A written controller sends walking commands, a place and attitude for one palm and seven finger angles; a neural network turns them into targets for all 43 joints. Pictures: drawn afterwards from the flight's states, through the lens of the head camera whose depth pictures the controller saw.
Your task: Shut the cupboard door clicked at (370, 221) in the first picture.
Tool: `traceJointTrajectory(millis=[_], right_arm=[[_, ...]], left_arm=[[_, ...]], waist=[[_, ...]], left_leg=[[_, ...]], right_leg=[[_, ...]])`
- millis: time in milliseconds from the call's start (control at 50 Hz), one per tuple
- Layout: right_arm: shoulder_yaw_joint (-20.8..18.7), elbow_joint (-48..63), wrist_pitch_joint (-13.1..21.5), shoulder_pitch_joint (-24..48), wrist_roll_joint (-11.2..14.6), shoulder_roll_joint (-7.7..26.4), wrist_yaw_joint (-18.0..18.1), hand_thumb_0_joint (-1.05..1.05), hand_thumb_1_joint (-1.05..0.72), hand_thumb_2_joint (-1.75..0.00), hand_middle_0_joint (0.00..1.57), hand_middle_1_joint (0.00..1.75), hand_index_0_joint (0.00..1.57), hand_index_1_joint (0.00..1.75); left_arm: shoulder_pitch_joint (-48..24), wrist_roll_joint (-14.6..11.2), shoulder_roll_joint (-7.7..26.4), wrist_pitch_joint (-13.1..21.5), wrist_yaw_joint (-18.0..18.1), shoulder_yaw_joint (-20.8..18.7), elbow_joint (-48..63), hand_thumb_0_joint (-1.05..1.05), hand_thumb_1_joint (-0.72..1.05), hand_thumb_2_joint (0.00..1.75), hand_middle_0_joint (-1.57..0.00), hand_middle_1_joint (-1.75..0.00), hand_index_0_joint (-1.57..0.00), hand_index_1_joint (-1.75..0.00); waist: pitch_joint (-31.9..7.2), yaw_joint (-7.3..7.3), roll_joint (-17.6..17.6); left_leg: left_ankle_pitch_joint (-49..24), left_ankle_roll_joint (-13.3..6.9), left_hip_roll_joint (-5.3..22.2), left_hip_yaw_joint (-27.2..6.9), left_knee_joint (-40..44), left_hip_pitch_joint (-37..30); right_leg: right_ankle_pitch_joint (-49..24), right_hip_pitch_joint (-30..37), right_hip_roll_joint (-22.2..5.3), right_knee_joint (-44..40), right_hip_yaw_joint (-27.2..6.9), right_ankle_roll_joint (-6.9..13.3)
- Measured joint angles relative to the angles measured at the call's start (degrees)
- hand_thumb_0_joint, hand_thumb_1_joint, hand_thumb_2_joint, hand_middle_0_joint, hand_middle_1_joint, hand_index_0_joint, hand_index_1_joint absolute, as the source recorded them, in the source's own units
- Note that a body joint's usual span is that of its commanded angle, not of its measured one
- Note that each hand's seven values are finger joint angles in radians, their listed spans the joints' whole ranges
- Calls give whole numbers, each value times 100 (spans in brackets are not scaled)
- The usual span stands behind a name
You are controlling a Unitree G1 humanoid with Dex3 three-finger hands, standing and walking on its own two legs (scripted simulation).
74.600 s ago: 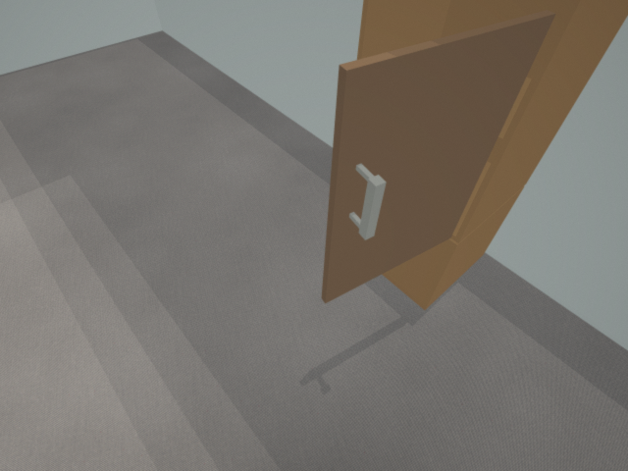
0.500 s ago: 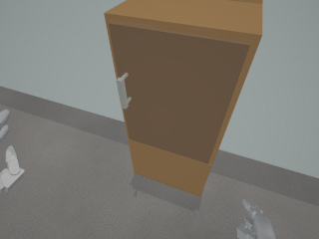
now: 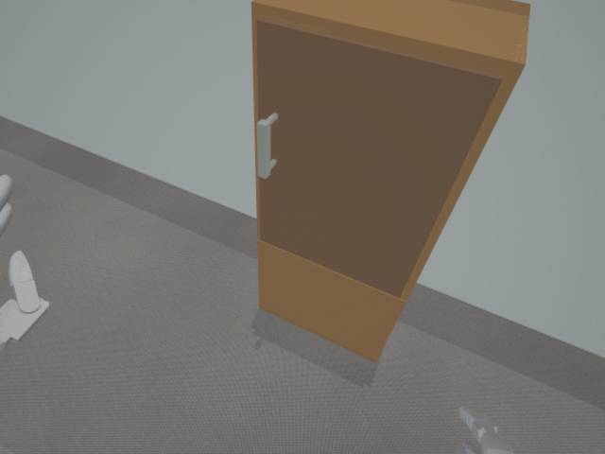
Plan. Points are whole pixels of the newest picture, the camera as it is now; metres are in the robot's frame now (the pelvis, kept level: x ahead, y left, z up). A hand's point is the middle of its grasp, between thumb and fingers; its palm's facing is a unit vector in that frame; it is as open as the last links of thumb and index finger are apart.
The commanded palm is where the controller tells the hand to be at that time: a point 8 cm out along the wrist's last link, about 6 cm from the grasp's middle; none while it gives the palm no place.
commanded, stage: step back with the hand held close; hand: left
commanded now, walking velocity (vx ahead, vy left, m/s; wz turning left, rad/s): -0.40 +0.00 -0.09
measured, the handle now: (268, 145) +0.71 +0.12 +0.02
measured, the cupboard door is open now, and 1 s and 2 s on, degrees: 0 0 0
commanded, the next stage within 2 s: stop stepping back and stand still in 0.26 s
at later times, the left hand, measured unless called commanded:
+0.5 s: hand out of the picture +0.09 +0.23 +0.19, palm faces +0.26 -0.81 -0.53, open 7.4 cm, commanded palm +0.05 +0.28 +0.19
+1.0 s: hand out of the picture -0.05 +0.26 +0.21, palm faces +0.41 -0.79 -0.46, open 7.4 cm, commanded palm -0.07 +0.29 +0.19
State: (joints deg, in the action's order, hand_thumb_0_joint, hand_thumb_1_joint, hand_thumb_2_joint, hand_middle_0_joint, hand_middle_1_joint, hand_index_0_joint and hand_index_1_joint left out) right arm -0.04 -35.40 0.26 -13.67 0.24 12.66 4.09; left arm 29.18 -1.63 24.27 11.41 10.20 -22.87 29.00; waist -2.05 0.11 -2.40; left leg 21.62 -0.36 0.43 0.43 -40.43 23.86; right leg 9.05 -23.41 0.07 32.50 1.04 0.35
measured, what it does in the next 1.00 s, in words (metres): walks backwards: left foot, then right foot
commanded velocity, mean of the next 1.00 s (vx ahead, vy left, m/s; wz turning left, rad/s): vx -0.07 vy -0.01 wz -0.03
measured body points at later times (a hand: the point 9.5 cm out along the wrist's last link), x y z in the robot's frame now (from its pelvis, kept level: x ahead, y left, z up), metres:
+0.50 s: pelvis -0.12 +0.00 +0.00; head -0.14 +0.02 +0.45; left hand +0.07 +0.27 +0.22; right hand +0.02 -0.26 -0.06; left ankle -0.06 +0.10 -0.72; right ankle -0.18 -0.11 -0.72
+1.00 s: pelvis -0.23 +0.01 +0.01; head -0.29 +0.02 +0.46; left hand -0.08 +0.30 +0.23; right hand -0.11 -0.23 -0.07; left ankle -0.17 +0.12 -0.68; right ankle -0.27 -0.08 -0.72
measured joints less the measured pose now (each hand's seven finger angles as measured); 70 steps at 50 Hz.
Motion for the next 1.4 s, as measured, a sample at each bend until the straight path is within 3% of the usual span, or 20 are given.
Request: traceJointTrajectory(millis=[40, 100, 160, 240, 300, 380, 420, 500, 540, 620, 720, 840, 900, 980, 1020, 1120, 1180, 1240, 1320, 1400], right_arm=[[2, 61, 34, 85, -8, 14, 69, 1, -90, -90, 20, 30, 20, 30], [-39, 41, 160, 205, -40, -123, 97, 1, -91, -90, 20, 30, 20, 30], [-38, 55, 310, 109, -69, -254, 45, 1, -90, -90, 20, 30, 20, 30], [59, -56, 581, 158, -118, -377, -37, 1, -90, -90, 20, 30, 20, 30], [123, -158, 747, 534, -145, -387, -87, 1, -90, -90, 20, 30, 20, 30], [98, -152, 628, 810, -45, -333, -116, 1, -90, -90, 20, 30, 20, 30], [110, -67, 484, 660, 49, -354, -93, 1, -90, -90, 20, 30, 20, 30], [77, 96, 265, 29, 95, -182, 32, 1, -90, -90, 20, 30, 20, 30], [16, 11, 233, -182, 77, -26, 121, 1, -90, -90, 20, 30, 20, 30], [-2, -184, 233, -359, 72, 218, 223, 1, -91, -90, 20, 30, 20, 30], [34, -95, 442, -195, 36, 141, 204, 1, -91, -90, 20, 30, 20, 30], [135, 172, 681, 7, -24, -303, -27, 1, -90, -90, 20, 30, 20, 30], [155, 128, 595, 76, -81, -364, -67, 1, -90, -90, 20, 30, 20, 30], [144, -173, 319, -241, -56, -267, -33, 1, -90, -90, 20, 30, 20, 30], [131, -275, 267, -418, -30, -147, 21, 1, -90, -90, 20, 30, 20, 30], [23, -409, 310, -567, 7, 204, 155, 1, -90, -90, 20, 30, 20, 30], [-21, -417, 324, -329, 21, 205, 166, 1, -90, -90, 20, 30, 20, 30], [45, -257, 474, -152, -21, -48, 137, 1, -91, -90, 20, 30, 20, 30], [188, -84, 706, -146, -65, -374, 45, 1, -91, -90, 20, 30, 20, 30], [261, -45, 701, -134, -53, -398, -51, 1, -90, -90, 20, 30, 20, 30]], left_arm=[[-66, -5, 79, -1, 0, -40, 74, 1, 88, 90, -21, -31, -22, -30], [-92, 29, 202, 46, -53, -230, 66, 1, 88, 90, -21, -31, -22, -30], [84, 39, 226, 62, -123, -449, 126, 1, 88, 90, -21, -31, -22, -30], [207, -53, 114, 196, -132, -595, 352, 1, 89, 90, -21, -31, -22, -30], [-122, -89, -18, 271, -165, -446, 340, 1, 89, 90, -21, -31, -21, -30], [-365, -111, -6, 194, -325, -36, 329, 1, 89, 90, -21, -31, -21, -30], [-31, -146, 203, 225, -399, -39, 435, 1, 89, 90, -21, -31, -21, -30], [873, -174, 599, 191, -377, -317, 440, 1, 88, 90, -22, -31, -22, -30], [815, -163, 620, 123, -290, -388, 186, 1, 88, 90, -22, -31, -22, -30], [252, -171, 230, -22, -89, -361, -578, 0, 88, 90, -22, -31, -22, -30], [-326, -90, -237, -192, -65, -102, -765, 1, 89, 90, -20, -30, -21, -30], [258, -93, 40, -146, -233, -10, 469, 1, 89, 90, -21, -30, -21, -30], [671, -149, 302, -94, -249, -126, 753, 1, 89, 90, -21, -31, -22, -30], [848, -151, 360, -85, -151, -251, 434, 1, 88, 90, -22, -31, -22, -30], [540, -120, 190, -70, -95, -244, -46, 1, 88, 90, -22, -31, -22, -30], [-645, -16, -370, -269, 59, 54, -1196, 0, 89, 90, -21, -31, -21, -30], [-614, -31, -567, -422, 63, 198, -1132, 1, 89, 90, -20, -30, -21, -30], [-133, -42, -398, -426, -19, 146, -624, 1, 89, 90, -20, -30, -21, -30], [94, -17, 18, -271, -39, -57, 104, 2, 89, 90, -21, -31, -21, -30], [108, -27, 193, -24, -18, -270, 320, 1, 89, 90, -21, -31, -22, -30]], waist=[[111, 87, 2], [268, 84, 4], [70, 58, 151], [-178, -130, 104], [79, -239, 129], [467, -82, 450], [331, 51, 358], [-416, 250, 254], [-560, 267, 253], [-450, 114, 241], [80, 43, 194], [199, 149, -54], [189, 210, 153], [-432, -53, 173], [-658, -128, 188], [-611, -97, 342], [-266, -39, 190], [-46, 73, -59], [135, 104, -214], [143, 131, 80]], left_leg=[[-910, -44, 40, -36, 393, 1], [-990, -84, 74, -51, 246, 175], [-1018, -75, 220, -140, 298, 389], [-1282, -12, 353, 11, 505, 740], [-1667, 48, 490, 152, 794, 897], [-2206, 108, 708, 61, 1245, 751], [-1820, 103, 606, 64, 947, 607], [-630, 74, 194, -62, 307, 76], [-722, -34, 68, -155, 466, -35], [-1132, -131, -7, -108, 851, -243], [-1627, -179, 25, -99, 1424, -145], [-1731, 39, 71, -32, 1718, 261], [-1083, 147, 153, -136, 1193, 422], [-428, 176, 4, -88, -794, 585], [-327, 121, 35, 15, -1004, 406], [-124, -100, 304, 160, 401, -565], [-607, -12, 197, 331, 597, -681], [-614, -2, 171, 519, 701, -730], [-727, 58, 250, 525, 889, -746], [-654, 138, 423, 422, 790, -660]], right_leg=[[76, -172, -5, 167, 22, -95], [693, -263, 231, 997, -194, -179], [902, 162, 457, 1387, -159, -208], [1392, 1073, 424, 526, -163, -207], [1538, 1308, 450, -342, -197, -58], [1075, 1255, 696, -456, -128, 139], [1090, 1212, 655, -310, -183, 148], [1168, 1119, 536, -168, -269, 164], [1124, 1188, 463, -224, -226, 125], [830, 1334, 369, -488, -261, 2], [989, 950, 447, -12, -328, -114], [1171, 1319, 419, -573, -20, 116], [731, 1353, 523, -595, 93, 297], [861, 1378, 393, -522, -101, 368], [872, 1400, 272, -542, -106, 310], [1058, 1280, 59, -157, 224, 86], [1185, 1124, -120, 231, 113, -47], [1253, 903, -117, 530, -40, -103], [1185, 871, 11, 331, 165, -87], [842, 1072, 199, -235, 338, 212]])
